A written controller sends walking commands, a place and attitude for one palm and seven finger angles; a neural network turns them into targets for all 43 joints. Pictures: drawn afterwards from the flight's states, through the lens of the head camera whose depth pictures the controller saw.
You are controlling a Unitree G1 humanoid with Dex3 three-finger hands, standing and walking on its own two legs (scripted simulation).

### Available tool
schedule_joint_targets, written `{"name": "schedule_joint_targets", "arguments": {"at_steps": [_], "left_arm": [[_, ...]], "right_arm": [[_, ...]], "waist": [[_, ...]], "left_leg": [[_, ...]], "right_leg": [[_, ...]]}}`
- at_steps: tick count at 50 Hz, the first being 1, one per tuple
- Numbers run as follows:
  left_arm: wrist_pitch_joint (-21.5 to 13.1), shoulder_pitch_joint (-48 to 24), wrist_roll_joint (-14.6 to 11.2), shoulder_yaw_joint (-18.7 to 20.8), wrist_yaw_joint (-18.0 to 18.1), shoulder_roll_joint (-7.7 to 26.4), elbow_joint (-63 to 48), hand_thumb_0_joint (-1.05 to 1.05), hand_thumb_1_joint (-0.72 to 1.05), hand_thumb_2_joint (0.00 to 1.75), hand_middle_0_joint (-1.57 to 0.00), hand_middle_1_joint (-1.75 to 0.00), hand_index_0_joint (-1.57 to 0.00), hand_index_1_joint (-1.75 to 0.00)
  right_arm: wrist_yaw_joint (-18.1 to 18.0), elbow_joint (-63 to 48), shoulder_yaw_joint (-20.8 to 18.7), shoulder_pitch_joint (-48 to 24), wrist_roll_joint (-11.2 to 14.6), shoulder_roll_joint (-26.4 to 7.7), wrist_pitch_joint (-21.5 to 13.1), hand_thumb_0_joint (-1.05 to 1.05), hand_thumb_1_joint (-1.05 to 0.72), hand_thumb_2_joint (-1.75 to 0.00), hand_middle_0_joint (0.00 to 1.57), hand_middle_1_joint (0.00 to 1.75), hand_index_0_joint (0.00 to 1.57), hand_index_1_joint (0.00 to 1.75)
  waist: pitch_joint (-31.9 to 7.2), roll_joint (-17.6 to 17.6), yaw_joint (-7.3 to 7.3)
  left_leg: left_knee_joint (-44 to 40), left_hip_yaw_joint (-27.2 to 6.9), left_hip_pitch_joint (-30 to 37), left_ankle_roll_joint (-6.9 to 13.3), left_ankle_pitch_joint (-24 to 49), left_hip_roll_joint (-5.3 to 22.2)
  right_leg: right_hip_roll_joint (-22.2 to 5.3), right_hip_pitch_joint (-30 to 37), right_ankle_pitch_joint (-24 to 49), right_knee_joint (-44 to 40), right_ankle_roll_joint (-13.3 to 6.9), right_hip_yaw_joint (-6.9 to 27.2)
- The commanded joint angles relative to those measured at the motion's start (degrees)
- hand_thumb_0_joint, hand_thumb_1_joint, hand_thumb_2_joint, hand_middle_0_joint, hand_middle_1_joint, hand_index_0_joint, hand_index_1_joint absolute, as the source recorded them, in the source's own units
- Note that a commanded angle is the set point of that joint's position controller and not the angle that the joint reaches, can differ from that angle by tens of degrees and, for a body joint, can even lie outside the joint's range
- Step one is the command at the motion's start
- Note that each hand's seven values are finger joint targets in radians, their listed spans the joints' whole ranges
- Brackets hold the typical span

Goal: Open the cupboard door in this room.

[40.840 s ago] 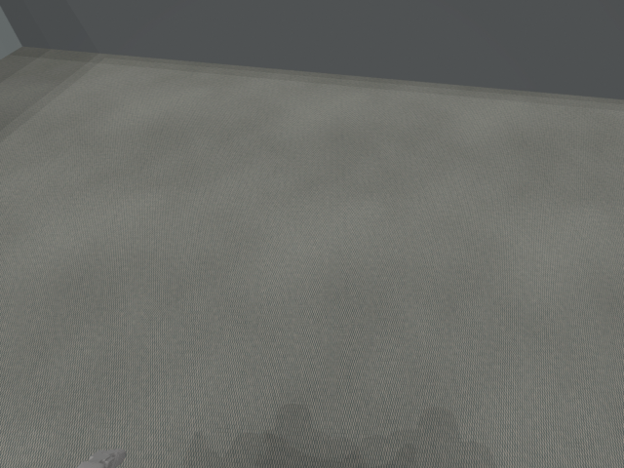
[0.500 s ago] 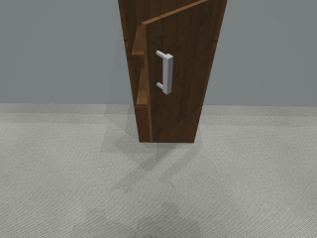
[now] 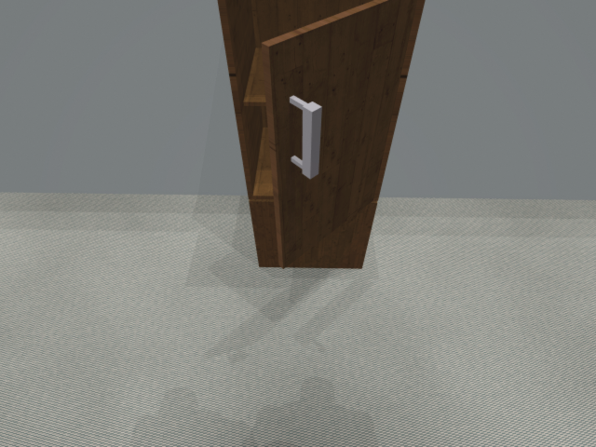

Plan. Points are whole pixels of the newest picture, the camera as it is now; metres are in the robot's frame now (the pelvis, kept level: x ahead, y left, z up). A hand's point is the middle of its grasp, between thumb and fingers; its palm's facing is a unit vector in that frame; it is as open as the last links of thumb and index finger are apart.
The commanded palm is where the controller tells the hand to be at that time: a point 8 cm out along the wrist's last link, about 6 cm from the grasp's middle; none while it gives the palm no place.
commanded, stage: walk to a spot facing it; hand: left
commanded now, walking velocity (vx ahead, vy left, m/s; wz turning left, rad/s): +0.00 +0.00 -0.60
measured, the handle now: (303, 137) +0.61 +0.03 +0.07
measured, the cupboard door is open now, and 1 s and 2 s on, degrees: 44 44 44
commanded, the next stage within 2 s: none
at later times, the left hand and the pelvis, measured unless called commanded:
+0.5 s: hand out of the picture +0.12 +0.18 -0.18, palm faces -0.18 -0.94 -0.29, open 7.4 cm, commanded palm none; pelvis -0.01 -0.02 -0.02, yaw -14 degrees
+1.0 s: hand (214, 430) +0.18 +0.15 -0.17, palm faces -0.49 -0.84 -0.22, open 7.4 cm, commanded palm none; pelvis -0.01 +0.01 -0.01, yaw -32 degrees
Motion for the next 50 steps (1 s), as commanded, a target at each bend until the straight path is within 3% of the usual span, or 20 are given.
{"name": "schedule_joint_targets", "arguments": {"at_steps": [1, 8, 11, 12, 13, 16, 20, 21, 22, 23, 25, 30, 36, 37, 38, 39, 40, 42, 44, 50], "left_arm": [[0.9, 1.7, 0.1, 2.6, -0.2, 8.0, -3.2, 0.0, 0.9, 0.9, -0.2, -0.3, -0.2, -0.3], [2.3, -0.3, 0.5, 4.6, -0.9, 8.8, -7.8, 0.0, 0.9, 0.9, -0.2, -0.3, -0.2, -0.3], [2.8, -1.9, 0.6, 4.4, -1.7, 6.6, -10.5, 0.0, 0.9, 0.9, -0.2, -0.3, -0.2, -0.3], [3.1, -2.9, 0.7, 4.6, -2.0, 6.3, -11.6, 0.0, 0.9, 0.9, -0.2, -0.3, -0.2, -0.3], [3.4, -3.3, 0.8, 4.8, -2.1, 6.2, -12.3, 0.0, 0.9, 0.9, -0.2, -0.3, -0.2, -0.3], [3.0, -3.4, 0.5, 4.6, -2.6, 4.3, -13.3, 0.0, 0.9, 0.9, -0.2, -0.3, -0.2, -0.3], [2.5, 1.8, 0.5, 5.0, -2.6, 6.0, -12.9, 0.0, 0.9, 0.9, -0.2, -0.3, -0.2, -0.3], [1.9, 4.0, 0.9, 5.7, -2.2, 9.8, -12.6, 0.0, 0.9, 0.9, -0.2, -0.3, -0.2, -0.3], [1.4, 5.4, 1.2, 6.9, -1.3, 16.4, -12.4, 0.0, 0.9, 0.9, -0.2, -0.3, -0.2, -0.3], [1.5, 7.8, 0.3, 7.0, -0.9, 18.2, -12.5, 0.0, 0.9, 0.9, -0.2, -0.3, -0.2, -0.3], [1.4, 4.3, 0.7, 6.9, 0.2, 14.9, -13.0, 0.0, 0.9, 0.9, -0.2, -0.3, -0.2, -0.3], [1.8, 0.0, 0.9, 6.3, -0.2, 14.4, -15.8, 0.0, 0.9, 0.9, -0.2, -0.3, -0.2, -0.3], [2.5, -3.7, 0.5, 6.2, -1.2, 14.2, -17.2, 0.0, 0.9, 0.9, -0.2, -0.3, -0.2, -0.3], [2.8, -3.3, -0.1, 5.5, -1.4, 11.5, -18.0, 0.0, 0.9, 0.9, -0.2, -0.3, -0.2, -0.3], [2.8, -1.6, -0.4, 4.7, -2.1, 8.0, -19.1, 0.0, 0.9, 0.9, -0.2, -0.3, -0.2, -0.3], [2.6, -4.0, 0.1, 5.0, -2.6, 9.8, -20.6, 0.0, 0.9, 0.9, -0.2, -0.3, -0.2, -0.3], [2.7, -4.9, 0.9, 5.4, -3.0, 10.4, -19.9, 0.0, 0.9, 0.9, -0.2, -0.3, -0.2, -0.3], [3.0, -3.5, 0.6, 5.6, -3.5, 9.4, -18.6, 0.0, 0.9, 0.9, -0.2, -0.3, -0.2, -0.3], [3.4, -3.0, 0.4, 5.0, -4.0, 8.2, -18.7, 0.0, 0.9, 0.9, -0.2, -0.3, -0.2, -0.3], [2.6, -5.0, 0.1, 3.8, -4.1, 7.4, -19.4, 0.0, 0.9, 0.9, -0.2, -0.3, -0.2, -0.3]], "right_arm": [[-0.7, -2.5, -1.7, 5.0, -0.1, -4.8, 0.4, 0.0, -0.9, -0.9, 0.2, 0.3, 0.2, 0.3], [-1.1, -7.0, -3.4, 4.1, 0.1, -6.0, 0.6, 0.0, -0.9, -0.9, 0.2, 0.3, 0.2, 0.3], [-1.5, -8.2, -4.4, 4.6, -0.5, -9.8, -0.2, 0.0, -0.9, -0.9, 0.2, 0.3, 0.2, 0.3], [-1.6, -8.8, -4.7, 4.7, -0.7, -10.7, -0.6, 0.0, -0.9, -0.9, 0.2, 0.3, 0.2, 0.3], [-1.7, -9.3, -4.5, 4.4, -0.7, -10.8, -0.8, 0.0, -0.9, -0.9, 0.2, 0.3, 0.2, 0.3], [-1.5, -10.9, -4.7, 1.2, -1.3, -11.1, -1.0, 0.0, -0.9, -0.9, 0.2, 0.3, 0.2, 0.3], [-0.9, -12.0, -5.3, -0.2, -0.6, -12.4, -0.3, 0.0, -0.9, -0.9, 0.2, 0.3, 0.2, 0.3], [-0.6, -13.2, -5.3, -1.0, 0.0, -10.9, 0.0, 0.0, -0.9, -0.9, 0.2, 0.3, 0.2, 0.3], [-0.1, -15.9, -4.6, -2.8, 0.5, -6.9, 0.2, 0.0, -0.9, -0.9, 0.2, 0.3, 0.2, 0.3], [0.0, -16.9, -4.3, -3.9, 0.4, -8.2, 0.9, 0.0, -0.9, -0.9, 0.2, 0.3, 0.2, 0.3], [-0.5, -17.3, -4.3, -7.1, 0.5, -7.2, 0.6, 0.0, -0.9, -0.9, 0.2, 0.3, 0.2, 0.3], [0.1, -17.5, -4.1, -6.9, 0.8, -6.0, 1.2, 0.0, -0.9, -0.9, 0.2, 0.3, 0.2, 0.3], [-0.5, -17.0, -4.2, -0.6, 1.2, -7.5, -0.3, 0.0, -0.9, -0.9, 0.2, 0.3, 0.2, 0.3], [-1.0, -16.7, -4.6, 1.0, 0.8, -10.7, -0.9, 0.0, -0.9, -0.9, 0.2, 0.3, 0.2, 0.3], [-1.1, -17.8, -5.7, 1.3, -0.1, -16.8, -1.3, 0.0, -0.9, -0.9, 0.2, 0.3, 0.2, 0.3], [-1.6, -18.6, -5.8, 1.7, -0.6, -18.8, -1.0, 0.0, -0.9, -0.9, 0.2, 0.3, 0.2, 0.3], [-1.3, -18.8, -5.3, 0.7, -1.1, -16.9, -1.5, 0.0, -0.9, -0.9, 0.2, 0.3, 0.2, 0.3], [-1.2, -20.2, -4.3, -4.2, -1.0, -13.6, -1.5, 0.0, -0.9, -0.9, 0.2, 0.3, 0.2, 0.3], [-1.3, -20.2, -4.0, -4.0, -0.9, -12.4, -1.4, 0.0, -0.9, -0.9, 0.2, 0.3, 0.2, 0.3], [-0.5, -17.7, -5.2, 1.8, -0.7, -14.8, -0.7, 0.0, -0.9, -0.9, 0.2, 0.3, 0.2, 0.3]], "waist": [[0.3, -2.3, -0.61], [-1.5, -2.3, -0.79], [-1.5, 9.9, -1.07], [-1.6, 12.9, -1.29], [-1.9, 10.4, -0.94], [-1.6, 6.6, 0.32], [-3.4, 4.4, 2.33], [-3.4, -5.0, 3.55], [-3.4, -20.2, 4.28], [-4.0, -13.9, 5.98], [-5.4, -13.7, 3.95], [-6.1, -7.5, 1.69], [-5.7, -9.2, -2.13], [-6.3, -1.0, -2.71], [-6.6, 16.8, -2.24], [-5.0, 13.0, -2.95], [-4.1, 7.3, -2.08], [-2.1, 10.5, 0.78], [-3.3, 11.1, 0.86], [-5.2, 12.5, -1.28]], "left_leg": [[1.2, -1.3, -2.6, 0.6, -0.4, 5.1], [4.9, -0.5, -1.8, 1.3, -4.4, 6.2], [-5.3, -10.9, -0.3, 6.4, -3.1, 17.5], [-7.9, -13.3, 0.3, 9.6, 2.6, 22.2], [-7.6, -13.6, 1.0, 11.5, 5.8, 24.1], [-2.3, -4.6, 1.5, 9.5, 18.0, 21.1], [8.4, 2.7, -2.6, 3.6, 13.7, 16.6], [18.1, 5.7, -9.0, 0.2, 4.2, 11.6], [30.1, 7.7, -22.3, -3.1, -21.7, 2.6], [38.7, 0.2, -22.9, -2.8, -25.3, 2.4], [44.6, -5.7, -28.4, -2.9, -21.1, 3.3], [35.2, -4.3, -18.1, -3.4, -14.6, 0.9], [7.8, -3.9, -1.1, -2.1, -4.5, -1.4], [-0.4, -10.6, 6.3, 0.0, -5.0, 5.1], [-6.5, -27.5, 8.9, 5.5, -2.8, 21.0], [-7.8, -31.5, 1.3, 11.5, 0.8, 28.1], [-7.0, -28.7, -1.3, 12.1, 4.0, 25.3], [-4.1, -16.0, -3.6, 8.9, 10.2, 18.5], [-1.6, -8.4, -0.5, 7.0, 17.8, 15.1], [3.7, -3.3, 0.6, 5.8, 22.6, 17.1]], "right_leg": [[-8.3, -2.7, 4.0, -3.3, -1.6, 11.7], [-7.0, -9.1, 2.4, 0.0, -2.6, 15.4], [0.2, -14.7, -2.5, 16.8, 0.4, 8.0], [0.8, -17.3, -14.2, 27.9, 1.3, 6.4], [-0.4, -19.3, -18.5, 35.0, 1.5, 7.9], [-2.2, -16.6, -18.2, 29.9, 2.2, 6.8], [-0.4, -3.1, -4.1, 10.1, 1.7, 3.1], [-5.4, 2.4, 8.9, 1.4, -0.7, 12.3], [-19.4, 7.5, 25.2, -3.0, -7.4, 32.2], [-22.3, 6.0, 27.2, -2.6, -12.0, 34.2], [-16.7, 10.0, 31.2, 2.4, -12.4, 32.0], [-11.7, 0.7, 19.7, 0.4, -9.7, 28.0], [-6.7, -9.2, 10.3, 3.6, -4.3, 29.2], [-2.2, -16.8, 2.9, 8.7, -1.3, 25.7], [5.1, -24.6, -17.4, 22.0, 2.5, 15.6], [3.3, -24.1, -25.3, 35.0, 4.0, 11.4], [2.3, -23.9, -22.6, 42.6, 4.2, 12.0], [0.1, -23.8, -16.8, 47.4, 5.3, 10.5], [-0.1, -22.6, -15.7, 43.0, 5.8, 7.6], [0.9, -10.1, -14.4, 19.1, 3.7, 2.1]]}}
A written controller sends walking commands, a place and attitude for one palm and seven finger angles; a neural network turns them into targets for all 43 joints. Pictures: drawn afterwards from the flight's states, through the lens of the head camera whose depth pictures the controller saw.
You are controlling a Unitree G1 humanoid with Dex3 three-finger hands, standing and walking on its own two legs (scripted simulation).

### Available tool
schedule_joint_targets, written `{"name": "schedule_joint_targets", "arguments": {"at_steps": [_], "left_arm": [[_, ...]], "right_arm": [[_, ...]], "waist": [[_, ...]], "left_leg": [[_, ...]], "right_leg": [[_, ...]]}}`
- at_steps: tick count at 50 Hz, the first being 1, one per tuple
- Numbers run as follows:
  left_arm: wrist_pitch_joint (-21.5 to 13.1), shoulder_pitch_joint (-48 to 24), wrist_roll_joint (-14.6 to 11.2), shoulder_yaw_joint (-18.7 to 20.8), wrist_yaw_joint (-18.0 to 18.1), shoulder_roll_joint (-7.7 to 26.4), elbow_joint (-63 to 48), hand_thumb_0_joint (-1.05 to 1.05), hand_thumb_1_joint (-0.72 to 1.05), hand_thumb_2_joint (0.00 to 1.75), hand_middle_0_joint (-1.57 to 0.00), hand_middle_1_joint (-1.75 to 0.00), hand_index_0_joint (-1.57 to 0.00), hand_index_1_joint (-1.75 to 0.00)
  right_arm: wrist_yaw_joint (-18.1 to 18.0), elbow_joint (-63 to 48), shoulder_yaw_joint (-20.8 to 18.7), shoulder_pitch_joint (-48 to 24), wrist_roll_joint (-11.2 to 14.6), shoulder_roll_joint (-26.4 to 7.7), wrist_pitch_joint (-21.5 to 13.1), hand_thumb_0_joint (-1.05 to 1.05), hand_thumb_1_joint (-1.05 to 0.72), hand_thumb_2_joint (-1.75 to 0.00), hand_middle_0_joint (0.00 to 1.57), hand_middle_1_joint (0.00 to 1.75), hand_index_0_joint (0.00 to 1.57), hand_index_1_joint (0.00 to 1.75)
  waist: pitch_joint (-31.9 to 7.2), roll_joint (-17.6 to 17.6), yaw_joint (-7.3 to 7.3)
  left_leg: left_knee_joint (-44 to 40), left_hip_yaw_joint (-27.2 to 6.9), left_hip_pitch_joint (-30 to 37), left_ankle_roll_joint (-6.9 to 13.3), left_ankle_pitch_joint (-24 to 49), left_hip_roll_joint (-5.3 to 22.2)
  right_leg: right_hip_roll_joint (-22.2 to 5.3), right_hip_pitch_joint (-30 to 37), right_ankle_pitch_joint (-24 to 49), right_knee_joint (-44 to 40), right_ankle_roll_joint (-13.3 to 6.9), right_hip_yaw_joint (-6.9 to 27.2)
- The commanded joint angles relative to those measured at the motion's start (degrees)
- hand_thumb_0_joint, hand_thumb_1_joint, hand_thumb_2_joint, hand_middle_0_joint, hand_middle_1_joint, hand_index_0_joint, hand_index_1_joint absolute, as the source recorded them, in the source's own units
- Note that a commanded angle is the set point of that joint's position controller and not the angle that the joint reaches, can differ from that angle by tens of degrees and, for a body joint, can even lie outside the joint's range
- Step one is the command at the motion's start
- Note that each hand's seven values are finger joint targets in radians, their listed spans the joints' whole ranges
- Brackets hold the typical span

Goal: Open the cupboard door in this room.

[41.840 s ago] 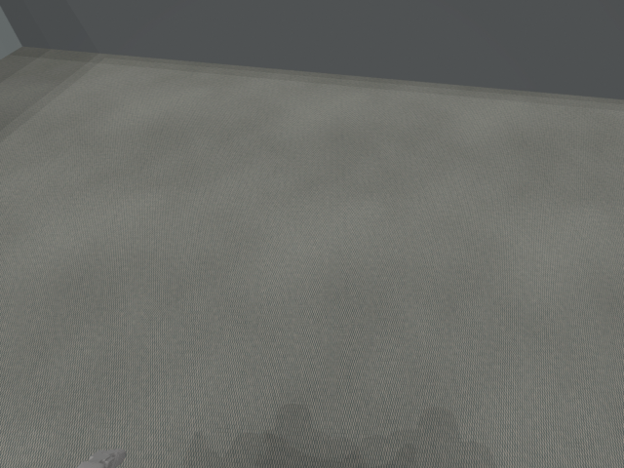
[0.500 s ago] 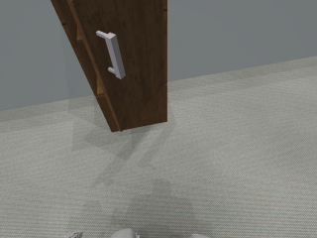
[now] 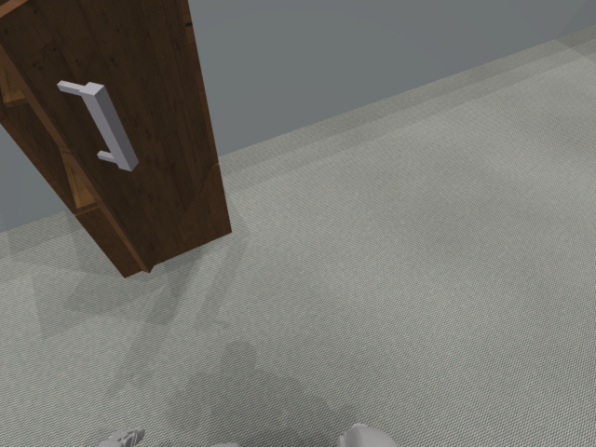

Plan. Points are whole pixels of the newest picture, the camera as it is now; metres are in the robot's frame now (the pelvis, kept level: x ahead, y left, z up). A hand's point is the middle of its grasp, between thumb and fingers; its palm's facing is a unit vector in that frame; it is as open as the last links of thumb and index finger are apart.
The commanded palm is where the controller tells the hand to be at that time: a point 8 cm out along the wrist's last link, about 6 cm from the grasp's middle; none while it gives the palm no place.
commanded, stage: walk to a spot facing it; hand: left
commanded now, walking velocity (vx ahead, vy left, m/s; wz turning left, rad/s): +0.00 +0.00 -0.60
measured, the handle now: (100, 128) +0.51 +0.35 +0.08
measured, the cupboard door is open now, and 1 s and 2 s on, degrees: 44 44 44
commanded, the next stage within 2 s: none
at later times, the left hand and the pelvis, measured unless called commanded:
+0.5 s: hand (195, 418) +0.16 +0.17 -0.17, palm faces -0.31 -0.93 -0.18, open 7.4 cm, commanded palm none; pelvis +0.02 +0.01 +0.00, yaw -19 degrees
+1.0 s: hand (311, 339) +0.30 +0.00 -0.16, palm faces -0.60 -0.77 -0.21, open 7.3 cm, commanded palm none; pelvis +0.12 -0.11 +0.00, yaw -36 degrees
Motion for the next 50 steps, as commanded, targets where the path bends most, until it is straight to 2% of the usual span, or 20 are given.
{"name": "schedule_joint_targets", "arguments": {"at_steps": [1, 2, 3, 4, 5, 8, 14, 18, 19, 20, 21, 24, 27, 36, 38, 39, 40, 41, 45, 50], "left_arm": [[-1.9, 0.4, -0.5, 0.2, -0.3, 2.7, -4.2, 0.0, 0.9, 0.9, -0.2, -0.3, -0.2, -0.3], [-2.1, 3.8, -0.4, 0.6, -0.2, 4.1, -3.3, 0.0, 0.9, 0.9, -0.2, -0.3, -0.2, -0.3], [-2.8, 7.2, 0.0, 1.4, 0.5, 9.0, -2.3, 0.0, 0.9, 0.9, -0.2, -0.3, -0.2, -0.3], [-3.0, 9.8, 0.3, 2.8, 1.5, 15.6, -1.4, 0.0, 0.9, 0.9, -0.2, -0.3, -0.2, -0.3], [-2.8, 11.9, -0.4, 2.5, 2.0, 16.4, -1.1, 0.0, 0.9, 0.9, -0.2, -0.3, -0.2, -0.3], [-2.4, 3.6, -0.2, 2.0, 3.2, 10.5, -2.8, 0.0, 0.9, 0.9, -0.2, -0.3, -0.2, -0.3], [-2.1, 1.7, 0.3, 1.8, 2.7, 10.9, -3.5, 0.0, 0.9, 0.9, -0.2, -0.3, -0.2, -0.3], [-1.8, -1.3, 0.0, 1.6, 1.9, 9.2, -4.0, 0.0, 0.9, 0.9, -0.2, -0.3, -0.2, -0.3], [-1.6, -1.7, -0.4, 1.0, 1.4, 6.2, -5.3, 0.0, 0.9, 0.9, -0.2, -0.3, -0.2, -0.3], [-1.6, -2.4, -0.8, 0.2, 0.7, 2.2, -7.1, 0.0, 0.9, 0.9, -0.2, -0.3, -0.2, -0.3], [-2.3, -7.1, -0.6, 1.1, -0.2, 4.4, -9.6, 0.0, 0.9, 0.9, -0.2, -0.3, -0.2, -0.3], [-2.8, -4.7, 0.7, 1.5, -1.6, 3.2, -6.2, 0.0, 0.9, 0.9, -0.2, -0.3, -0.2, -0.3], [-2.6, -5.0, 0.4, 0.4, -2.3, 0.6, -5.5, 0.0, 0.9, 0.9, -0.2, -0.3, -0.2, -0.3], [-3.5, -10.1, 0.3, -0.3, -2.4, 0.2, -5.8, 0.0, 0.9, 0.9, -0.2, -0.3, -0.2, -0.3], [-4.3, 1.7, 0.4, 0.5, -1.7, 3.0, -1.9, 0.0, 0.9, 0.9, -0.2, -0.3, -0.2, -0.3], [-5.1, 12.4, 0.6, 2.2, -0.9, 9.1, 1.3, 0.0, 0.9, 0.9, -0.2, -0.3, -0.2, -0.3], [-5.2, 19.5, -0.4, 3.8, 0.2, 15.5, 3.3, 0.0, 0.9, 0.9, -0.2, -0.3, -0.2, -0.3], [-4.9, 16.8, -1.0, 3.6, 1.1, 15.8, 2.9, 0.0, 0.9, 0.9, -0.2, -0.3, -0.2, -0.3], [-5.6, 2.0, -0.1, 1.2, 1.8, 6.3, -0.9, 0.0, 0.9, 0.9, -0.2, -0.3, -0.2, -0.3], [-6.8, 3.6, -0.1, 1.3, 1.1, 6.9, 1.4, 0.0, 0.9, 0.9, -0.2, -0.3, -0.2, -0.3]], "right_arm": [[-0.3, -2.8, -3.9, 3.6, 0.2, -13.2, -0.8, 0.0, -0.9, -0.9, 0.2, 0.3, 0.2, 0.3], [-0.2, -3.3, -4.0, 2.4, 0.6, -13.3, -0.7, 0.0, -0.9, -0.9, 0.2, 0.3, 0.2, 0.3], [0.3, -4.2, -3.8, 2.2, 1.2, -10.9, -0.5, 0.0, -0.9, -0.9, 0.2, 0.3, 0.2, 0.3], [0.6, -7.0, -2.5, -1.3, 1.5, -6.2, -0.4, 0.0, -0.9, -0.9, 0.2, 0.3, 0.2, 0.3], [0.2, -7.0, -2.2, -1.8, 1.5, -8.1, 0.2, 0.0, -0.9, -0.9, 0.2, 0.3, 0.2, 0.3], [0.1, -4.6, -2.8, -2.3, 1.6, -7.9, 0.4, 0.0, -0.9, -0.9, 0.2, 0.3, 0.2, 0.3], [0.6, -3.7, -2.7, -0.6, 1.7, -5.6, 0.7, 0.0, -0.9, -0.9, 0.2, 0.3, 0.2, 0.3], [0.4, -2.4, -2.6, 6.6, 1.4, -6.3, -0.8, 0.0, -0.9, -0.9, 0.2, 0.3, 0.2, 0.3], [-0.2, -1.4, -3.2, 10.2, 0.7, -9.9, -1.5, 0.0, -0.9, -0.9, 0.2, 0.3, 0.2, 0.3], [-0.6, -0.8, -4.4, 14.7, -0.7, -16.5, -2.0, 0.0, -0.9, -0.9, 0.2, 0.3, 0.2, 0.3], [-1.5, -1.2, -4.8, 13.9, -0.4, -18.4, -2.3, 0.0, -0.9, -0.9, 0.2, 0.3, 0.2, 0.3], [-0.4, -2.7, -2.8, 7.0, -0.4, -11.7, -3.5, 0.0, -0.9, -0.9, 0.2, 0.3, 0.2, 0.3], [-0.4, -0.9, -2.1, 10.7, -0.1, -9.3, -4.3, 0.0, -0.9, -0.9, 0.2, 0.3, 0.2, 0.3], [0.6, 2.0, -2.8, 15.2, -0.6, -10.5, -3.8, 0.0, -0.9, -0.9, 0.2, 0.3, 0.2, 0.3], [1.0, 1.5, -2.6, 12.6, 0.0, -10.3, -3.7, 0.0, -0.9, -0.9, 0.2, 0.3, 0.2, 0.3], [1.7, -0.3, -1.9, 9.9, 1.3, -7.7, -3.9, 0.0, -0.9, -0.9, 0.2, 0.3, 0.2, 0.3], [1.8, -4.1, -1.1, 4.8, 1.8, -5.0, -4.0, 0.0, -0.9, -0.9, 0.2, 0.3, 0.2, 0.3], [1.4, -4.2, -1.8, 1.9, 1.4, -7.6, -3.8, 0.0, -0.9, -0.9, 0.2, 0.3, 0.2, 0.3], [1.9, 0.0, -2.3, 3.8, 0.4, -5.1, -2.2, 0.0, -0.9, -0.9, 0.2, 0.3, 0.2, 0.3], [2.7, -0.4, -2.3, 2.2, 0.5, -3.6, -2.6, 0.0, -0.9, -0.9, 0.2, 0.3, 0.2, 0.3]], "waist": [[-9.7, 12.3, -1.63], [-10.3, 10.5, 0.39], [-12.4, -0.4, 1.85], [-10.4, -18.1, 3.97], [-10.5, -14.1, 5.31], [-11.2, -13.8, 1.21], [-8.9, -8.6, -0.27], [-8.7, -7.5, -3.91], [-8.5, 2.5, -5.3], [-8.0, 20.5, -7.41], [-5.4, 12.8, -6.83], [-1.7, 9.7, -2.5], [-4.5, 10.2, -2.91], [-4.0, 10.9, -4.45], [-8.6, 5.9, 1.9], [-14.3, -6.8, 7.09], [-15.4, -19.6, 9.47], [-12.2, -12.7, 8.19], [-4.8, -7.9, -0.98], [-5.5, -6.3, -1.46]], "left_leg": [[-2.4, -3.6, 5.2, 6.3, 24.5, 10.9], [2.3, -1.8, 2.2, 4.0, 20.7, 9.5], [12.3, 2.1, -6.4, 0.4, 9.9, 5.0], [25.3, 3.7, -20.4, -2.4, -21.3, -3.5], [32.0, -4.0, -20.2, -1.6, -21.9, -2.5], [36.0, -6.8, -20.7, -2.3, -12.4, -1.4], [20.7, -4.4, -10.2, -2.0, -9.3, -5.1], [0.5, -3.6, 6.2, -0.8, -4.3, -6.4], [-9.2, -11.6, 14.5, 1.8, -12.5, 0.2], [-19.0, -33.7, 17.0, 7.9, -27.8, 17.0], [-23.4, -37.1, 8.1, 12.9, -30.3, 23.3], [-21.2, -22.5, 3.9, 8.9, -18.9, 14.1], [-18.1, -9.4, 9.3, 7.0, -2.3, 10.0], [-13.0, 1.0, 8.6, 6.5, 7.3, 13.1], [3.7, 6.4, 1.9, 3.5, 17.2, 9.5], [20.3, 10.7, -13.4, 0.9, 10.0, 4.8], [37.1, 6.3, -29.4, -1.3, -21.4, -3.2], [43.2, -3.2, -33.5, -0.8, -19.2, -0.3], [32.6, -4.2, -19.9, -2.1, -5.0, 2.3], [17.3, -2.1, -15.1, -1.9, 0.9, -1.3]], "right_leg": [[1.5, 9.2, 5.5, -16.1, -2.1, -3.3], [1.0, 15.5, 13.2, -23.8, -2.9, -2.9], [-7.3, 25.5, 26.0, -29.7, -6.0, 7.8], [-21.6, 28.3, 44.2, -32.0, -13.0, 26.7], [-22.8, 24.3, 40.8, -31.3, -16.9, 26.7], [-14.0, 22.9, 37.0, -28.5, -14.8, 20.8], [-10.9, 13.2, 25.9, -30.5, -13.8, 21.7], [-6.8, 1.7, -1.2, -29.7, -10.2, 23.4], [-1.1, -8.4, -9.5, -23.1, -7.4, 19.2], [7.6, -17.2, -12.1, -4.0, -3.5, 6.6], [1.5, -16.4, -8.1, 5.2, -2.9, 5.4], [-2.1, -16.3, 3.9, 15.2, -2.3, 4.1], [-2.8, -14.9, 9.1, 10.0, -1.4, 1.2], [-0.8, 1.0, 6.0, -14.4, -3.6, -5.7], [2.2, 20.3, 9.6, -22.7, -6.4, -6.7], [-8.5, 38.5, 0.9, -27.6, -11.0, 8.0], [-23.4, 43.7, 6.0, -35.9, -17.5, 34.8], [-24.4, 38.3, 2.4, -37.4, -19.7, 35.6], [-14.0, 14.2, 6.9, -39.8, -14.3, 15.8], [-10.9, 14.5, 9.9, -39.0, -14.1, 12.7]]}}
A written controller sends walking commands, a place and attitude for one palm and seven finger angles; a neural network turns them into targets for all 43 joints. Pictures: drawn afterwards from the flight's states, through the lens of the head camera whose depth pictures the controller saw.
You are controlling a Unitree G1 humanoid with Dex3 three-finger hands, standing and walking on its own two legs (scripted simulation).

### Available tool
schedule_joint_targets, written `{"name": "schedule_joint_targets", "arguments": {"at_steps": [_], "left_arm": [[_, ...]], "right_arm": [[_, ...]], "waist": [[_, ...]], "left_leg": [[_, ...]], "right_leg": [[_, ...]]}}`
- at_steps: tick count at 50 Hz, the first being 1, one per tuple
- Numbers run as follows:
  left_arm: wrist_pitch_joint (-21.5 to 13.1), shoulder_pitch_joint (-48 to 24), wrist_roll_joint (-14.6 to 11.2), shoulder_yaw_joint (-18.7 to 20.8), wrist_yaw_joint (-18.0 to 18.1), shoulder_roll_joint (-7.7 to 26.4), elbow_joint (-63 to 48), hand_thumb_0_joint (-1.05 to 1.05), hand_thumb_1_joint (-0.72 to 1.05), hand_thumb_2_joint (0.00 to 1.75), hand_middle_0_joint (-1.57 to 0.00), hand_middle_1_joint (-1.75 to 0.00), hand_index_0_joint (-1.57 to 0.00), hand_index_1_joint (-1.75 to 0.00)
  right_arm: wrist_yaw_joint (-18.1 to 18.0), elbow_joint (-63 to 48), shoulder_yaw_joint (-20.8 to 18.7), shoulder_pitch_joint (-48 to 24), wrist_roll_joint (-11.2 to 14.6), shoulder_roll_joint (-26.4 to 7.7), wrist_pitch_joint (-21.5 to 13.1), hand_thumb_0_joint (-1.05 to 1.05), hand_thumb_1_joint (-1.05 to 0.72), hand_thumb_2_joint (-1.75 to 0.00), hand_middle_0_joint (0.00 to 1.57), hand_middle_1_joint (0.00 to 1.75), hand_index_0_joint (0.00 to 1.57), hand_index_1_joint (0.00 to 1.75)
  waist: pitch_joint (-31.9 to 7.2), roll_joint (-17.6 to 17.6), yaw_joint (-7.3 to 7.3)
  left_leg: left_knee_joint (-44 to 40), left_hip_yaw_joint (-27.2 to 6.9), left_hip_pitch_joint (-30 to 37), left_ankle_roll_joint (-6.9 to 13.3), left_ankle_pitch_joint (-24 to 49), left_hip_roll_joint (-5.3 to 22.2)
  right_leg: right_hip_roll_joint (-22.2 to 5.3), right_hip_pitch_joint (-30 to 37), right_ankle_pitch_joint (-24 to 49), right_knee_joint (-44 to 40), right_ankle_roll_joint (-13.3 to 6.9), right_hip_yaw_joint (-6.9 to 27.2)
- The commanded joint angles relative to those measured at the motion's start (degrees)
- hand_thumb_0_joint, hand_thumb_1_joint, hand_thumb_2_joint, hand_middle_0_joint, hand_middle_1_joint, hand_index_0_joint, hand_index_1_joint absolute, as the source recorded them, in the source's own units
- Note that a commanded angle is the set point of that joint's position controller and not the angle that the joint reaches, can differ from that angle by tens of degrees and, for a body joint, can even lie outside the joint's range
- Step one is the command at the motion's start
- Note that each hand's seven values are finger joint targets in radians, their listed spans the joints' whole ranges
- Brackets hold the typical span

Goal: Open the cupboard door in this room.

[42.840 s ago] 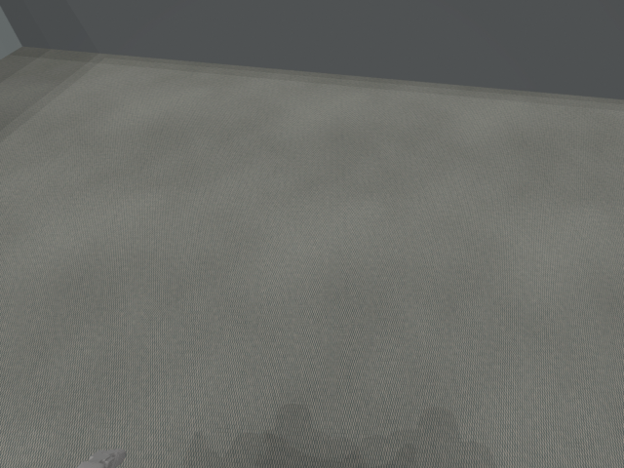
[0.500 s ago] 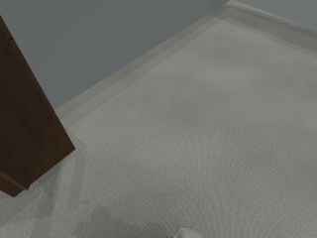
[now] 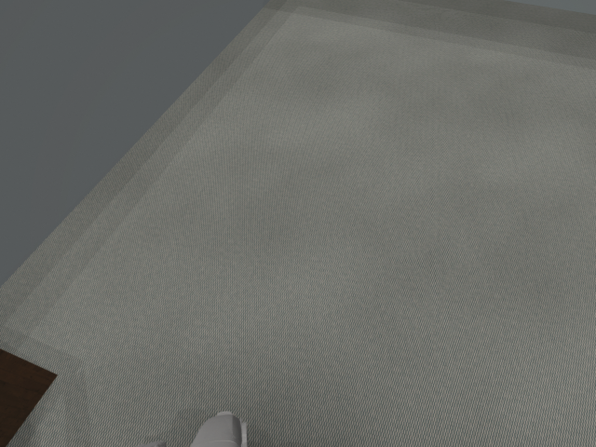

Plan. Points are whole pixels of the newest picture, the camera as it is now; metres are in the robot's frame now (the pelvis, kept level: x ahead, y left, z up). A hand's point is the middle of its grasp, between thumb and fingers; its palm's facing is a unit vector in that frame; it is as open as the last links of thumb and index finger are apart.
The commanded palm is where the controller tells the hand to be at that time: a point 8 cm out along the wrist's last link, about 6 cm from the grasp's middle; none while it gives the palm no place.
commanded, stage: walk to a spot facing it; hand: left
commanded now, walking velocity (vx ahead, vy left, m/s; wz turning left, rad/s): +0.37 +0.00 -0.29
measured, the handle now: out of the picture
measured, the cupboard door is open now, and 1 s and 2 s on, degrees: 44 44 44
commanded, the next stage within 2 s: turn to face it in 1.08 s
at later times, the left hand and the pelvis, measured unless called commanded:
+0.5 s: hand (217, 305) +0.36 +0.16 -0.16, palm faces -0.23 -0.95 -0.20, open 7.4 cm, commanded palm none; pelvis +0.23 -0.01 +0.00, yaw -11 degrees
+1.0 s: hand (237, 266) +0.47 +0.14 -0.20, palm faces -0.18 -0.97 -0.15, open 7.3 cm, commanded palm none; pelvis +0.47 -0.05 -0.02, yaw -14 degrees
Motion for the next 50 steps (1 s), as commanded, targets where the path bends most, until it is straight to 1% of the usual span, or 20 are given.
{"name": "schedule_joint_targets", "arguments": {"at_steps": [1, 4, 6, 8, 9, 13, 16, 21, 24, 25, 26, 27, 29, 32, 41, 44, 45, 47, 48, 50], "left_arm": [[-1.7, 3.0, -0.3, 3.0, -0.2, 10.9, -1.8, 0.0, 0.9, 0.9, -0.2, -0.3, -0.2, -0.3], [-1.6, 3.3, -0.5, 3.1, -0.1, 11.1, -0.9, 0.0, 0.9, 0.9, -0.2, -0.3, -0.2, -0.3], [-1.4, 2.1, -0.8, 2.9, 0.0, 9.3, -1.2, 0.0, 0.9, 0.9, -0.2, -0.3, -0.2, -0.3], [-1.6, 4.1, -1.1, 1.3, -0.8, 4.0, -2.9, 0.0, 0.9, 0.9, -0.2, -0.3, -0.2, -0.3], [-2.0, 0.9, -0.4, 1.7, -0.7, 5.4, -4.0, 0.0, 0.9, 0.9, -0.2, -0.3, -0.2, -0.3], [-1.1, 0.4, 0.3, 1.5, -1.9, 3.4, -1.8, 0.0, 0.9, 0.9, -0.2, -0.3, -0.2, -0.3], [-0.2, -0.7, 0.1, 0.5, -2.2, 1.9, -1.9, 0.0, 0.9, 0.9, -0.2, -0.3, -0.2, -0.3], [-0.1, -4.6, 0.2, 0.5, -2.3, 1.5, -2.5, 0.0, 0.9, 0.9, -0.2, -0.3, -0.2, -0.3], [-0.6, 2.1, 0.4, 1.3, -1.9, 4.1, 0.1, 0.0, 0.9, 0.9, -0.2, -0.3, -0.2, -0.3], [-1.1, 9.4, 0.4, 2.2, -1.4, 7.2, 2.5, 0.0, 0.9, 0.9, -0.2, -0.3, -0.2, -0.3], [-1.6, 18.8, 0.6, 4.0, -0.5, 13.7, 5.1, 0.0, 0.9, 0.9, -0.2, -0.3, -0.2, -0.3], [-1.3, 21.2, -0.8, 4.4, 0.0, 16.5, 5.7, 0.0, 0.9, 0.9, -0.2, -0.3, -0.2, -0.3], [-1.1, 12.3, -0.8, 3.0, 1.0, 11.8, 3.6, 0.0, 0.9, 0.9, -0.2, -0.3, -0.2, -0.3], [-2.2, 5.5, -0.6, 1.3, 1.0, 6.0, 2.4, 0.0, 0.9, 0.9, -0.2, -0.3, -0.2, -0.3], [-3.5, 9.3, -0.7, 1.3, 0.7, 7.9, 6.1, 0.0, 0.9, 0.9, -0.2, -0.3, -0.2, -0.3], [-3.2, 8.4, -0.9, 1.4, 0.9, 8.2, 6.5, 0.0, 0.9, 0.9, -0.2, -0.3, -0.2, -0.3], [-3.0, 8.1, -1.0, 1.3, 0.9, 7.1, 6.0, 0.0, 0.9, 0.9, -0.2, -0.3, -0.2, -0.3], [-3.0, 9.6, -1.3, 0.5, 0.1, 3.3, 3.0, 0.0, 0.9, 0.9, -0.2, -0.3, -0.2, -0.3], [-2.8, 5.7, -0.7, 0.3, 0.4, 3.9, 1.4, 0.0, 0.9, 0.9, -0.2, -0.3, -0.2, -0.3], [-2.5, 2.5, -0.3, 0.8, -0.1, 3.0, 1.6, 0.0, 0.9, 0.9, -0.2, -0.3, -0.2, -0.3]], "right_arm": [[0.5, -5.4, -0.8, -2.2, 0.0, -3.2, -2.3, 0.0, -0.9, -0.9, 0.2, 0.3, 0.2, 0.3], [0.3, -5.9, -0.9, -2.7, 0.1, -3.5, -3.3, 0.0, -0.9, -0.9, 0.2, 0.3, 0.2, 0.3], [-0.4, -3.2, -1.4, 4.5, 0.0, -6.5, -4.2, 0.0, -0.9, -0.9, 0.2, 0.3, 0.2, 0.3], [-1.6, -0.5, -3.6, 18.5, -1.6, -16.2, -4.5, 0.0, -0.9, -0.9, 0.2, 0.3, 0.2, 0.3], [-1.7, -0.9, -3.1, 17.5, -1.5, -14.8, -3.9, 0.0, -0.9, -0.9, 0.2, 0.3, 0.2, 0.3], [-1.9, -2.0, -0.7, 7.6, -0.8, -5.9, -5.3, 0.0, -0.9, -0.9, 0.2, 0.3, 0.2, 0.3], [-1.7, -0.2, -0.8, 9.1, -0.5, -6.2, -5.5, 0.0, -0.9, -0.9, 0.2, 0.3, 0.2, 0.3], [-1.0, 1.7, -1.1, 10.1, -0.9, -6.7, -4.2, 0.0, -0.9, -0.9, 0.2, 0.3, 0.2, 0.3], [-0.9, 2.6, -0.7, 9.4, -0.6, -6.5, -3.5, 0.0, -0.9, -0.9, 0.2, 0.3, 0.2, 0.3], [-0.6, 2.4, -0.3, 8.1, 0.0, -5.4, -3.7, 0.0, -0.9, -0.9, 0.2, 0.3, 0.2, 0.3], [-0.1, 0.7, 0.5, 7.3, 0.9, -2.3, -4.0, 0.0, -0.9, -0.9, 0.2, 0.3, 0.2, 0.3], [-0.2, -1.5, 0.3, 2.4, 0.8, -3.1, -4.1, 0.0, -0.9, -0.9, 0.2, 0.3, 0.2, 0.3], [-0.4, -0.4, -0.6, -0.4, 0.6, -3.7, -3.8, 0.0, -0.9, -0.9, 0.2, 0.3, 0.2, 0.3], [-0.1, 2.9, -0.2, 4.1, -0.1, -0.6, -2.3, 0.0, -0.9, -0.9, 0.2, 0.3, 0.2, 0.3], [1.4, -0.8, -0.2, -4.5, 0.3, -0.3, -3.3, 0.0, -0.9, -0.9, 0.2, 0.3, 0.2, 0.3], [0.8, 0.8, -0.8, 0.5, 0.1, -2.3, -3.8, 0.0, -0.9, -0.9, 0.2, 0.3, 0.2, 0.3], [0.3, 3.1, -1.4, 7.7, -0.3, -4.7, -4.1, 0.0, -0.9, -0.9, 0.2, 0.3, 0.2, 0.3], [-1.2, 5.8, -3.4, 21.4, -1.3, -14.1, -4.0, 0.0, -0.9, -0.9, 0.2, 0.3, 0.2, 0.3], [-1.3, 5.2, -3.3, 18.3, -0.9, -13.2, -3.4, 0.0, -0.9, -0.9, 0.2, 0.3, 0.2, 0.3], [-1.3, 2.8, -2.0, 9.6, -0.6, -7.1, -4.1, 0.0, -0.9, -0.9, 0.2, 0.3, 0.2, 0.3]], "waist": [[-3.5, -6.9, 2.65], [-3.4, -6.7, 2.07], [-5.4, -1.4, -1.61], [-13.9, 19.6, -6.13], [-10.4, 12.2, -6.01], [-3.6, 9.2, 0.72], [-6.8, 8.2, 0.97], [-2.4, 7.6, 0.53], [-5.2, 5.0, 4.48], [-7.3, 0.2, 8.38], [-12.0, -15.3, 12.21], [-10.3, -17.1, 13.05], [-4.6, -11.6, 8.71], [-2.9, -7.3, 2.65], [-1.9, -6.3, 3.48], [-2.4, -3.0, -0.54], [-5.5, 1.1, -3.47], [-15.6, 17.6, -6.55], [-11.7, 10.9, -5.44], [-3.8, 10.1, -1.8]], "left_leg": [[-11.6, 0.2, 1.7, 0.4, 4.7, -2.0], [-20.6, 1.2, 9.0, 0.9, 6.7, -4.1], [-28.1, -0.1, 24.5, 2.0, 7.0, -3.7], [-40.3, -32.0, 41.9, 12.7, -7.1, 19.9], [-43.0, -35.8, 36.0, 15.7, -12.4, 21.9], [-43.5, -13.7, 25.0, 10.3, 6.6, 13.0], [-42.6, -2.6, 25.8, 10.2, 18.0, 10.0], [-43.8, 0.8, 20.2, 10.0, 8.0, 10.1], [-33.5, 3.9, 18.3, 7.4, 12.6, 7.4], [-22.1, 7.4, 10.5, 5.5, 14.8, 4.4], [-3.5, 11.7, -3.9, 3.0, 2.8, -2.5], [10.4, 5.1, -11.7, 2.8, -17.2, -4.6], [15.3, -2.6, -13.0, 3.0, -7.7, 1.0], [4.4, -1.1, -2.9, 1.5, -0.3, 2.1], [-18.2, 2.3, -0.4, 2.6, 8.1, -1.2], [-25.1, 4.2, 12.9, 3.9, 10.2, -3.9], [-27.0, 2.0, 24.9, 5.4, 9.5, -3.1], [-39.0, -32.0, 42.7, 16.5, 2.1, 19.6], [-41.2, -32.7, 35.4, 17.1, -5.5, 20.8], [-44.7, -23.9, 22.3, 13.7, -7.6, 16.9]], "right_leg": [[-12.7, 2.1, -1.4, -13.4, -8.8, 13.1], [-12.2, 1.7, -0.4, -10.6, -7.8, 13.5], [-8.3, -5.7, 0.5, -1.2, -5.1, 10.6], [2.9, -23.5, -18.8, 33.4, 0.1, -0.5], [-0.2, -27.2, -18.7, 42.4, -0.8, 3.8], [-6.6, -27.4, -2.4, 44.3, 1.2, 3.8], [-6.5, -21.0, -1.8, 28.7, 1.8, 0.4], [-4.0, -10.9, 1.4, 12.5, 1.1, -4.8], [-1.1, 3.2, 2.6, 4.7, -0.5, -6.9], [-4.1, 15.6, -1.9, 2.6, -2.9, -1.6], [-18.3, 28.2, -12.1, -4.7, -9.0, 20.1], [-26.2, 27.2, -11.0, -13.9, -13.3, 34.2], [-23.7, 15.3, -12.1, -14.9, -12.2, 27.1], [-17.3, 3.5, 0.7, -16.1, -8.5, 10.3], [-15.9, 11.3, 12.8, -13.6, -7.1, 4.4], [-14.2, 7.4, 19.4, -5.0, -5.2, 1.6], [-11.5, 1.3, 20.5, 5.7, -3.4, -0.6], [1.0, -19.4, -17.4, 39.8, 0.5, -3.7], [-1.9, -23.1, -17.3, 48.2, -0.4, 1.3], [-6.5, -25.6, -7.1, 51.0, 0.2, 3.4]]}}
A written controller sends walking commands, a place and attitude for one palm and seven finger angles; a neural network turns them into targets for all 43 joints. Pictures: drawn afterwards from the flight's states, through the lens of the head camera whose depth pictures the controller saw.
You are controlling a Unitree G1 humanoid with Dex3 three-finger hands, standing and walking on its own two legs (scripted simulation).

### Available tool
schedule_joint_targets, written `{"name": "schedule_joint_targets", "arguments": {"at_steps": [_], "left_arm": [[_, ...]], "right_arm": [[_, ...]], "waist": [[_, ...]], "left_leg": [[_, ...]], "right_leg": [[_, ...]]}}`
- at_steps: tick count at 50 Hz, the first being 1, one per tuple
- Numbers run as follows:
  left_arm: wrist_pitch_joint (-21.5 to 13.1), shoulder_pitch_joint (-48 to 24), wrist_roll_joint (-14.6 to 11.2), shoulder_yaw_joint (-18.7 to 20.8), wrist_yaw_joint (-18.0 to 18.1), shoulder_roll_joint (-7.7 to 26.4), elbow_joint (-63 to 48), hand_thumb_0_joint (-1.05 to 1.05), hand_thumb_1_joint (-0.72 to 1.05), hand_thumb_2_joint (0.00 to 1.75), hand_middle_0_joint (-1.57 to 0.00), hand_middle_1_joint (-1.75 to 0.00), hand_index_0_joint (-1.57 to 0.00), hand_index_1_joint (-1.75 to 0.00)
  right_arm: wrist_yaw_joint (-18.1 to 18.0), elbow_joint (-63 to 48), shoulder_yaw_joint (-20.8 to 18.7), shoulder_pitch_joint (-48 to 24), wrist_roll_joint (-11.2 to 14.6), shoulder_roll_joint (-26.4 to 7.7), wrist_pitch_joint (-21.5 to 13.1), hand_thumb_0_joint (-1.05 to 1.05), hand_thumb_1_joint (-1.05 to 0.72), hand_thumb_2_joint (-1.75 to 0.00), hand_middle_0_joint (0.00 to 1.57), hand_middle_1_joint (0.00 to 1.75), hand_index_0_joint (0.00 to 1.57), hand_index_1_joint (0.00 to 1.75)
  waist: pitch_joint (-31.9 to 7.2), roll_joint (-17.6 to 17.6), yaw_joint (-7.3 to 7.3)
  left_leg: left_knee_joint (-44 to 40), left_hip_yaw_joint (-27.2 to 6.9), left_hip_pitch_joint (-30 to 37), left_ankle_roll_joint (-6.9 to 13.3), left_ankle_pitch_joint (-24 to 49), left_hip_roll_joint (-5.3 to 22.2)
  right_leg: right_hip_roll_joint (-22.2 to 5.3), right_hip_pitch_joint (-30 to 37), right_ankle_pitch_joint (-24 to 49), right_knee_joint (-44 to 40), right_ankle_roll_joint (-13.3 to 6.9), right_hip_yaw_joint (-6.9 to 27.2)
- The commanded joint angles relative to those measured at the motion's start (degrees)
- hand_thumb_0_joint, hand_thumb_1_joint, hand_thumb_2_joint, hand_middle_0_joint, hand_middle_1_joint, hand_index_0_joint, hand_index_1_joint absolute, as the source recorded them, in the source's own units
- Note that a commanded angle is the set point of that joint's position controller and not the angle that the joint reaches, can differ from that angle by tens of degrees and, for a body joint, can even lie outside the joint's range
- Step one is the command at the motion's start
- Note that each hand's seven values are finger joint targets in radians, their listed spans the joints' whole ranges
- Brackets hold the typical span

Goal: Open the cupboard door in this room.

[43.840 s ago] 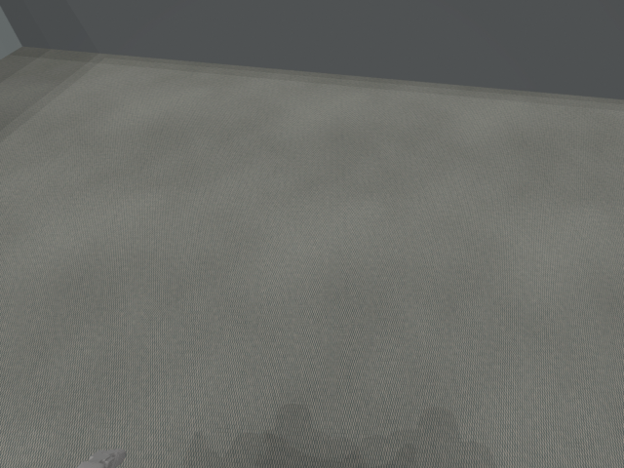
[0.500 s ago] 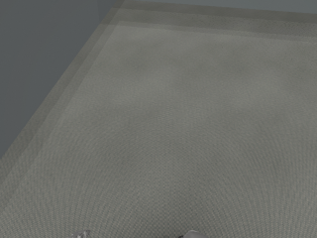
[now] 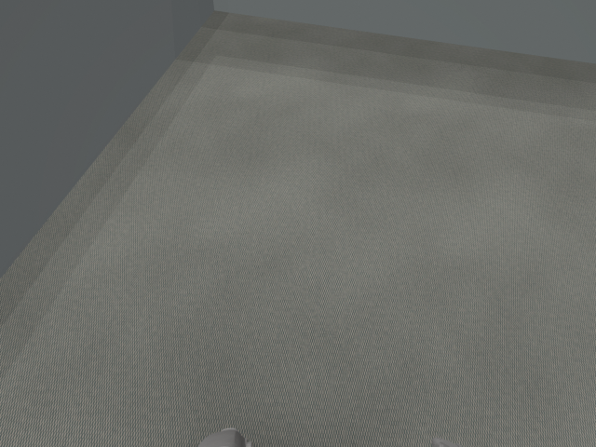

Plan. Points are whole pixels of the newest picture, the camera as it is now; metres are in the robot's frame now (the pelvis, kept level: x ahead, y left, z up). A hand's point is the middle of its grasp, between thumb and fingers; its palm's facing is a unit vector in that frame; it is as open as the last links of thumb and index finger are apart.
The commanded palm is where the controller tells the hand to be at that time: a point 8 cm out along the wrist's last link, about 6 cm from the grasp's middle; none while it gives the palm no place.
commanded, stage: walk to a spot facing it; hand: left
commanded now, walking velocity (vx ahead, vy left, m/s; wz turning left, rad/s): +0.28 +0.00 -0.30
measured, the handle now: out of the picture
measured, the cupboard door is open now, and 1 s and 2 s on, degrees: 44 44 44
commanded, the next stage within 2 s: turn to face it in 0.08 s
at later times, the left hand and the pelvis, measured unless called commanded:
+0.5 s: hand (222, 357) +0.27 +0.14 -0.15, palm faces +0.09 -0.97 -0.21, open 7.2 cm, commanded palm none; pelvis +0.19 -0.05 +0.02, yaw +5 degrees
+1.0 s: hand (203, 346) +0.29 +0.17 -0.14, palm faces +0.35 -0.89 -0.28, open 7.4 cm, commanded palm none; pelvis +0.26 -0.07 +0.01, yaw +21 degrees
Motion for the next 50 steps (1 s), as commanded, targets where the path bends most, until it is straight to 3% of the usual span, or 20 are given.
{"name": "schedule_joint_targets", "arguments": {"at_steps": [1, 4, 6, 11, 13, 15, 16, 17, 21, 29, 30, 31, 32, 35, 38, 44, 47, 48, 49, 50], "left_arm": [[-1.7, -6.5, 0.5, 1.2, -0.9, 3.1, -7.9, 0.0, 0.9, 0.9, -0.2, -0.3, -0.2, -0.3], [-0.1, -3.6, 0.5, 0.9, -1.4, 0.8, -7.0, 0.0, 0.9, 0.9, -0.2, -0.3, -0.2, -0.3], [0.4, -5.0, 0.5, 0.8, -1.4, 0.0, -7.6, 0.0, 0.9, 0.9, -0.2, -0.3, -0.2, -0.3], [0.1, -7.4, 0.7, 0.7, -1.3, 0.9, -8.5, 0.0, 0.9, 0.9, -0.2, -0.3, -0.2, -0.3], [-0.8, -1.6, 0.7, 1.1, -0.7, 3.9, -6.4, 0.0, 0.9, 0.9, -0.2, -0.3, -0.2, -0.3], [-1.7, 4.4, 0.6, 2.5, 0.4, 13.1, -4.3, 0.0, 0.9, 0.9, -0.2, -0.3, -0.2, -0.3], [-1.4, 5.2, 0.1, 2.2, 0.7, 14.1, -4.6, 0.0, 0.9, 0.9, -0.2, -0.3, -0.2, -0.3], [-1.8, 2.3, 0.1, 2.4, 1.2, 12.6, -4.8, 0.0, 0.9, 0.9, -0.2, -0.3, -0.2, -0.3], [-1.0, -5.7, 0.1, 1.5, 2.0, 8.0, -7.8, 0.0, 0.9, 0.9, -0.2, -0.3, -0.2, -0.3], [0.6, -9.1, -0.1, 2.6, 1.9, 9.8, -11.0, 0.0, 0.9, 0.9, -0.2, -0.3, -0.2, -0.3], [1.1, -9.2, -0.3, 2.5, 1.7, 9.0, -12.0, 0.0, 0.9, 0.9, -0.2, -0.3, -0.2, -0.3], [1.7, -8.5, -1.0, 2.1, 1.5, 5.6, -14.2, 0.0, 0.9, 0.9, -0.2, -0.3, -0.2, -0.3], [2.2, -11.9, -0.3, 1.5, 1.7, 6.5, -16.5, 0.0, 0.9, 0.9, -0.2, -0.3, -0.2, -0.3], [2.4, -14.5, 0.1, 2.0, 1.4, 6.4, -16.1, 0.0, 0.9, 0.9, -0.2, -0.3, -0.2, -0.3], [2.7, -11.5, 0.0, 2.0, 0.9, 5.9, -15.2, 0.0, 0.9, 0.9, -0.2, -0.3, -0.2, -0.3], [3.0, -12.1, -0.2, 1.7, 1.0, 6.0, -17.4, 0.0, 0.9, 0.9, -0.2, -0.3, -0.2, -0.3], [2.6, -8.0, -0.4, 1.9, 1.2, 7.0, -17.1, 0.0, 0.9, 0.9, -0.2, -0.3, -0.2, -0.3], [2.1, -5.1, -0.3, 2.2, 1.4, 8.3, -16.6, 0.0, 0.9, 0.9, -0.2, -0.3, -0.2, -0.3], [1.5, -3.1, 0.4, 3.0, 1.8, 12.0, -16.6, 0.0, 0.9, 0.9, -0.2, -0.3, -0.2, -0.3], [1.2, -3.2, 1.1, 3.8, 2.0, 17.2, -17.2, 0.0, 0.9, 0.9, -0.2, -0.3, -0.2, -0.3]], "right_arm": [[-1.5, 1.7, -1.9, 13.4, 0.0, -8.2, -0.1, 0.0, -0.9, -0.9, 0.2, 0.3, 0.2, 0.3], [-1.7, 2.0, -1.6, 11.9, 0.4, -7.8, -0.8, 0.0, -0.9, -0.9, 0.2, 0.3, 0.2, 0.3], [-1.5, 2.1, -1.9, 11.7, 0.3, -7.5, -0.4, 0.0, -0.9, -0.9, 0.2, 0.3, 0.2, 0.3], [-1.2, 2.9, -1.6, 11.8, 0.3, -8.2, 1.2, 0.0, -0.9, -0.9, 0.2, 0.3, 0.2, 0.3], [-1.0, 3.3, -1.0, 11.0, 0.8, -7.1, 1.6, 0.0, -0.9, -0.9, 0.2, 0.3, 0.2, 0.3], [-0.5, 2.4, 0.0, 13.2, 1.4, -2.4, 2.0, 0.0, -0.9, -0.9, 0.2, 0.3, 0.2, 0.3], [-0.7, 1.8, 0.0, 10.7, 1.5, -2.9, 2.6, 0.0, -0.9, -0.9, 0.2, 0.3, 0.2, 0.3], [-1.1, 1.8, -0.4, 9.9, 1.5, -3.6, 2.9, 0.0, -0.9, -0.9, 0.2, 0.3, 0.2, 0.3], [-0.6, 2.7, -0.2, 9.2, 1.7, -2.2, 4.2, 0.0, -0.9, -0.9, 0.2, 0.3, 0.2, 0.3], [0.6, -0.9, -0.8, 9.3, 1.0, -4.2, 5.2, 0.0, -0.9, -0.9, 0.2, 0.3, 0.2, 0.3], [0.6, -0.7, -1.7, 12.5, 0.7, -7.7, 4.9, 0.0, -0.9, -0.9, 0.2, 0.3, 0.2, 0.3], [0.1, -1.6, -3.2, 15.4, 0.0, -14.3, 4.5, 0.0, -0.9, -0.9, 0.2, 0.3, 0.2, 0.3], [-0.7, -1.4, -3.8, 17.1, 0.1, -17.3, 5.0, 0.0, -0.9, -0.9, 0.2, 0.3, 0.2, 0.3], [-1.7, -4.2, -3.4, 9.9, 0.4, -14.4, 4.3, 0.0, -0.9, -0.9, 0.2, 0.3, 0.2, 0.3], [-1.9, -5.6, -3.0, 6.1, 0.7, -13.2, 3.8, 0.0, -0.9, -0.9, 0.2, 0.3, 0.2, 0.3], [-1.1, -6.9, -4.3, 4.7, 0.4, -15.2, 5.0, 0.0, -0.9, -0.9, 0.2, 0.3, 0.2, 0.3], [-0.9, -8.4, -4.7, 1.6, 0.6, -15.6, 5.6, 0.0, -0.9, -0.9, 0.2, 0.3, 0.2, 0.3], [-0.7, -9.2, -4.7, -0.1, 1.0, -15.0, 5.8, 0.0, -0.9, -0.9, 0.2, 0.3, 0.2, 0.3], [-0.4, -10.2, -4.4, -0.6, 1.5, -12.0, 5.9, 0.0, -0.9, -0.9, 0.2, 0.3, 0.2, 0.3], [0.1, -11.7, -3.7, -1.2, 1.6, -8.4, 5.8, 0.0, -0.9, -0.9, 0.2, 0.3, 0.2, 0.3]], "waist": [[-1.0, 10.7, -3.0], [-4.7, 9.1, -0.46], [-3.4, 9.3, -0.45], [-0.8, 6.6, -0.32], [-3.9, 3.0, 2.45], [-7.4, -14.1, 4.15], [-7.3, -11.2, 5.55], [-7.6, -17.4, 4.08], [-7.5, -7.2, 0.47], [-5.8, -3.4, -2.02], [-8.0, 5.5, -3.91], [-9.3, 23.3, -5.13], [-11.1, 19.6, -6.96], [-8.7, 13.4, -3.61], [-9.3, 10.0, -1.36], [-9.6, 11.6, -2.25], [-9.0, 11.8, -0.35], [-9.5, 10.0, 1.34], [-9.2, 0.9, 2.42], [-7.2, -16.3, 2.98]], "left_leg": [[-26.8, -23.5, 12.8, 5.6, -12.8, 17.7], [-25.4, -9.8, 13.0, 4.3, 2.3, 14.0], [-26.2, -4.8, 10.6, 4.1, 2.0, 12.8], [-22.2, -4.2, 7.0, 3.9, -2.5, 11.8], [-13.0, -2.2, 5.3, 0.7, -3.1, 7.0], [7.1, 2.3, -7.4, -4.0, -23.6, -2.8], [16.8, -2.9, -6.7, -3.6, -28.7, -2.0], [24.0, -5.9, -9.8, -3.9, -24.5, -0.9], [21.9, -5.8, -5.5, -5.3, -16.3, 1.1], [-4.3, -0.3, 8.5, -4.5, -0.7, -1.4], [-9.2, -6.2, 14.8, -2.6, 8.2, 1.9], [-15.0, -28.5, 19.8, 5.8, 24.8, 16.8], [-17.4, -35.5, 18.6, 11.5, 21.7, 21.9], [-17.7, -30.2, 13.9, 8.5, 13.7, 15.6], [-16.3, -21.3, 14.8, 5.9, 19.2, 10.1], [-15.7, -23.3, 13.1, 6.2, 13.8, 8.4], [-13.2, -25.1, 7.0, 4.9, 11.2, 6.4], [-10.5, -23.9, 3.7, 3.0, 8.0, 4.3], [-2.4, -19.6, -5.3, -0.5, -2.5, -0.8], [12.7, -8.8, -13.7, -5.3, -21.1, -9.3]], "right_leg": [[-5.4, -24.1, 8.9, 17.8, -0.1, 4.2], [-5.8, -18.5, 11.3, 4.6, 1.1, 2.1], [-5.4, -14.2, 13.0, -5.2, 1.3, -0.2], [-2.5, -4.4, 17.4, -20.0, 1.7, -3.9], [-2.0, 6.2, 20.0, -28.4, 1.6, -3.2], [-22.1, 17.5, 23.6, -38.6, -5.8, 17.1], [-25.7, 14.1, 23.5, -41.9, -9.0, 20.1], [-24.6, 14.2, 32.4, -40.9, -9.5, 20.2], [-20.6, 8.8, 47.2, -36.9, -6.9, 0.8], [-18.2, 1.1, 30.0, -27.9, -1.2, -8.5], [-15.4, -3.7, 21.5, -19.6, 1.4, -10.0], [-6.8, -16.1, -5.8, -5.7, 6.1, -10.9], [-3.8, -17.8, -14.2, 5.0, 5.5, -2.6], [-4.6, -23.2, -1.1, 13.5, 5.7, 3.7], [-3.8, -19.8, 4.5, 7.4, 6.3, 2.9], [-0.6, -11.7, 2.8, -9.5, 5.9, 1.1], [1.3, -2.1, 7.8, -21.8, 5.1, 0.0], [0.5, 3.9, 13.4, -29.9, 4.8, 0.1], [-8.5, 11.0, 11.0, -39.4, 2.3, 9.0], [-24.3, 11.2, 15.3, -43.9, -4.6, 24.4]]}}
